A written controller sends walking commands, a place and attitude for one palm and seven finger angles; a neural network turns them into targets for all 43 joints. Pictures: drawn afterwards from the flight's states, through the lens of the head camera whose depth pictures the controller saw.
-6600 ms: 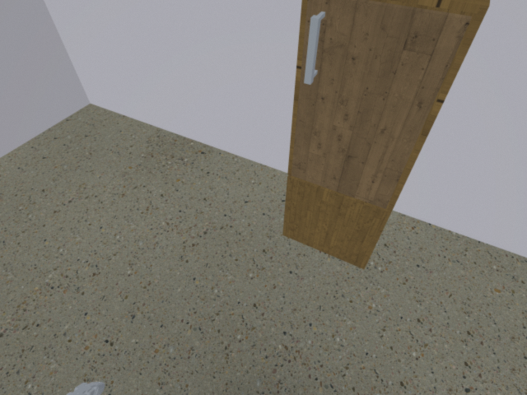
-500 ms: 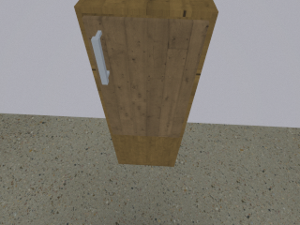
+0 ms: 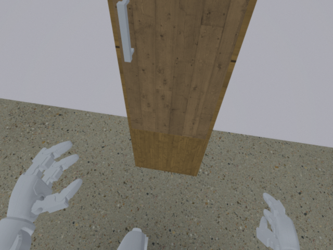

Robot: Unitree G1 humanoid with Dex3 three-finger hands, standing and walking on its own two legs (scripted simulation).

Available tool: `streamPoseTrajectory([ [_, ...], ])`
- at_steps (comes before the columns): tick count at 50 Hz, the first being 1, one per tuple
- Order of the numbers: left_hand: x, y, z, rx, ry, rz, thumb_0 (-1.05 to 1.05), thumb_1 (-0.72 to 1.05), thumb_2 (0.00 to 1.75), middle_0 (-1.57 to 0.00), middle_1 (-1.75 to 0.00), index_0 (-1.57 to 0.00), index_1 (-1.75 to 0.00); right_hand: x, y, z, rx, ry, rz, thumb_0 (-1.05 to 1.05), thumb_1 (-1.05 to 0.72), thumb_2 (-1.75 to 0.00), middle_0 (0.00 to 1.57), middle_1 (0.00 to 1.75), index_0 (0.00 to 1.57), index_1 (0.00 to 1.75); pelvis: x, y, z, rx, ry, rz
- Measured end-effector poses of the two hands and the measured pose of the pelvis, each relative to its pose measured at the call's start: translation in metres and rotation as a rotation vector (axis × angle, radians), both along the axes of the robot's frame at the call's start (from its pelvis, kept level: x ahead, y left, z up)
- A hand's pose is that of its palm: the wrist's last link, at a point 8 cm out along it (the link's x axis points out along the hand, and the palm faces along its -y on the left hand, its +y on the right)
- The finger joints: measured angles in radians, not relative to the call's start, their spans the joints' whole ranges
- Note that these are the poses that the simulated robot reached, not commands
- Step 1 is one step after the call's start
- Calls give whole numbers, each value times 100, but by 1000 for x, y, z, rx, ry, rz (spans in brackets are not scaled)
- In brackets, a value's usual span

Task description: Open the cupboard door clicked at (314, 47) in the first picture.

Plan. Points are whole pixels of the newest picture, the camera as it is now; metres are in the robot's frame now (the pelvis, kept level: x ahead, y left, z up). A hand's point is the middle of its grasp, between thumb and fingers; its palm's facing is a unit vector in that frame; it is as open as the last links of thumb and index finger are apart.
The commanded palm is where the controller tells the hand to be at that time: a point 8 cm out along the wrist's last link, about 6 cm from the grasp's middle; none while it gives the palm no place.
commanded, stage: raise the hand with hooked fingers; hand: left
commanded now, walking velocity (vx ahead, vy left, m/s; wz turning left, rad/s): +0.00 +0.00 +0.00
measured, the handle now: (127, 31) +0.63 +0.19 +0.20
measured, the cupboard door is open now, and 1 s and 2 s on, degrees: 0 0 0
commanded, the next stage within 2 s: move the hooked fingers beside the handle in 1.54 s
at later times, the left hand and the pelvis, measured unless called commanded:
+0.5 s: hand (44, 144) +0.27 +0.28 +0.13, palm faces -0.02 -1.00 -0.05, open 12.4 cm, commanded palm +0.25 +0.33 +0.15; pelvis +0.02 +0.04 +0.04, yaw -2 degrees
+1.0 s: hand (18, 105) +0.30 +0.31 +0.21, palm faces +0.01 -1.00 -0.07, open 14.0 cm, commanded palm +0.28 +0.35 +0.22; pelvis +0.02 +0.04 +0.06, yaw +0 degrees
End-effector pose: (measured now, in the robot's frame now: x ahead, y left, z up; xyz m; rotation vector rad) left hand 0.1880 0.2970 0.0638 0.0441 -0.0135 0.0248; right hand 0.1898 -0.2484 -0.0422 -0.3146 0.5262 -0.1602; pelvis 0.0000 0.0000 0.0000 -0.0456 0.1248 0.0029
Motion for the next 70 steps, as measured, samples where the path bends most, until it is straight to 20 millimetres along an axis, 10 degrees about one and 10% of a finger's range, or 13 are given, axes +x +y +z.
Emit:
streamPoseTrajectory([
  [15, 59, 24, 51, 14, 39, -58, 0, 10, 56, -26, -82, -26, -82, -69, 26, -6, 90, 162, -118, 2, -90, -90, 21, 30, 20, 30, 14, 28, 29, 13, -13, -45],
  [40, 80, 66, 121, 13, -31, -15, -1, -44, 33, -30, -117, -29, -116, 11, 76, 48, 95, -27, 46, 2, -90, -90, 21, 30, 20, 30, 18, 46, 52, 6, -118, -9],
  [55, 99, 65, 166, 28, -56, -22, -2, -50, 30, -30, -120, -30, -120, -19, 45, 36, 99, 64, -9, 2, -90, -90, 21, 30, 20, 30, 15, 29, 60, 16, -147, -6],
  [70, 107, 40, 152, -4, -34, -27, -2, -50, 30, -30, -120, -30, -120, -21, 17, 37, 91, 53, -52, 2, -90, -90, 21, 30, 20, 30, 20, 14, 60, 27, -141, -23],
])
